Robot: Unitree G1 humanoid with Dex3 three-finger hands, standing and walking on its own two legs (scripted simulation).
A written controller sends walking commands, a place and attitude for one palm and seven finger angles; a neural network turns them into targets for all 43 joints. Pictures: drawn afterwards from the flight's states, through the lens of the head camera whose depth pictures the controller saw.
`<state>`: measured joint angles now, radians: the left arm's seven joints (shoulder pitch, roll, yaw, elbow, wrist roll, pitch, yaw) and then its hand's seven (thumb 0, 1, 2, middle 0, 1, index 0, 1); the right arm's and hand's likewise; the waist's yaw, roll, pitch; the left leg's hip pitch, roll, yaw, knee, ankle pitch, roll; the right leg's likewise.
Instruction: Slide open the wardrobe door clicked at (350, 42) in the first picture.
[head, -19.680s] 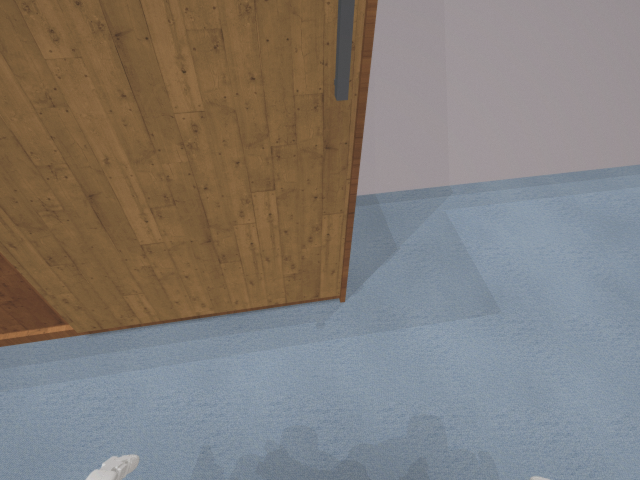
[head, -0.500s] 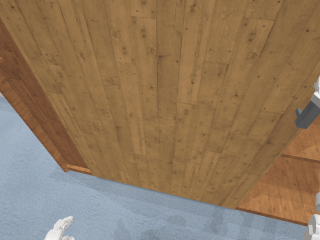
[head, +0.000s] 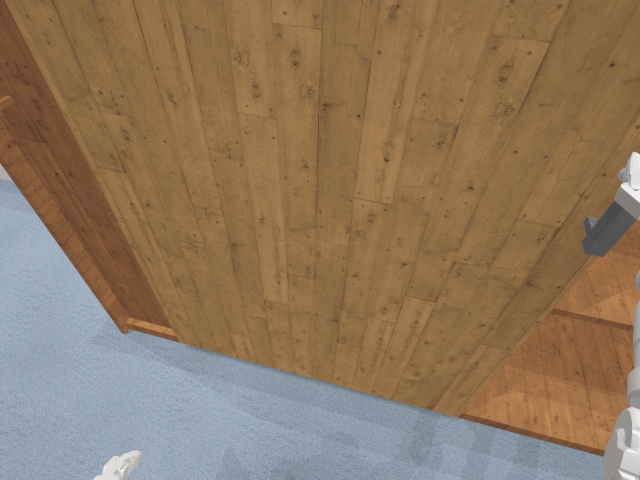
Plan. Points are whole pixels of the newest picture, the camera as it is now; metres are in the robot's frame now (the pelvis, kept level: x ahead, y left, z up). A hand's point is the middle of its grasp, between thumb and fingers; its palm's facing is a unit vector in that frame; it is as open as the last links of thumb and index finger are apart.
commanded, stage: stop walking and hold the door there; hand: right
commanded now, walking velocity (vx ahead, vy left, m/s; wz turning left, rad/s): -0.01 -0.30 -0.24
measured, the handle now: out of the picture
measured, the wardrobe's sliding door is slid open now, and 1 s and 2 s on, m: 0.66 0.66 0.66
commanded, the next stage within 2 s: loosen the grip on the handle in 1.06 s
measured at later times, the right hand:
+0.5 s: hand (637, 192) +0.41 -0.30 +0.20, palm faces +0.34 +0.92 -0.17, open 5.8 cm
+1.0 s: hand (639, 192) +0.41 -0.30 +0.21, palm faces +0.26 +0.96 -0.10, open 5.9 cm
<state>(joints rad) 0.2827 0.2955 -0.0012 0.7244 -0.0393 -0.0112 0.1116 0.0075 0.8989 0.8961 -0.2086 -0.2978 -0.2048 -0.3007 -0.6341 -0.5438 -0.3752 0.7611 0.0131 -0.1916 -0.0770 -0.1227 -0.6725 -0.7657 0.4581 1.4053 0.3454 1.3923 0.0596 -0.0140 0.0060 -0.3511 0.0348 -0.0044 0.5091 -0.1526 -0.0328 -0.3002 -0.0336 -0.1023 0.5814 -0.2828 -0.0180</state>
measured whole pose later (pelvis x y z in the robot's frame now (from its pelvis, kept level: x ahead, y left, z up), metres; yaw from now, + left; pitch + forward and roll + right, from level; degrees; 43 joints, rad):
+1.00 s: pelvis -0.03 -0.10 +0.01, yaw -2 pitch +0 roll +1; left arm 0.21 0.26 -0.03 0.68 -0.03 -0.03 0.10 0.01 0.90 0.90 -0.20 -0.30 -0.20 -0.30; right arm -0.76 -0.34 -0.17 0.66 0.09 -0.13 -0.10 -0.06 -0.74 -0.77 0.46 1.41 0.27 1.40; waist 0.01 -0.01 0.06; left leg -0.26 -0.01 0.07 0.47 -0.21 0.02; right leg -0.27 -0.03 -0.09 0.51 -0.24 -0.02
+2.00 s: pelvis -0.02 -0.10 +0.00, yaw +0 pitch +3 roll +0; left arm 0.28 0.24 -0.03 0.68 -0.02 -0.14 0.07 0.01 0.90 0.90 -0.21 -0.30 -0.20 -0.30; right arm -0.67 -0.35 -0.28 0.62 0.06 -0.14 -0.02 -0.01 0.55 -0.20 0.46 1.24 0.27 1.16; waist 0.03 0.00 -0.04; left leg -0.33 -0.01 0.03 0.50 -0.23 0.02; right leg -0.32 0.00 -0.07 0.51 -0.25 -0.03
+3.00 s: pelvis -0.02 -0.10 +0.00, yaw -2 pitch +0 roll +1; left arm 0.22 0.25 -0.04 0.64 -0.05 -0.15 0.10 0.01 0.90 0.90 -0.21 -0.30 -0.20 -0.30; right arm -0.29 -0.35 -0.32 0.18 0.18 0.00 0.09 -0.02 0.56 -0.20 0.26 1.16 0.26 1.15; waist -0.05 -0.03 -0.06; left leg -0.26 0.00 0.07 0.51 -0.26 0.02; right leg -0.27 0.01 -0.04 0.54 -0.28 -0.03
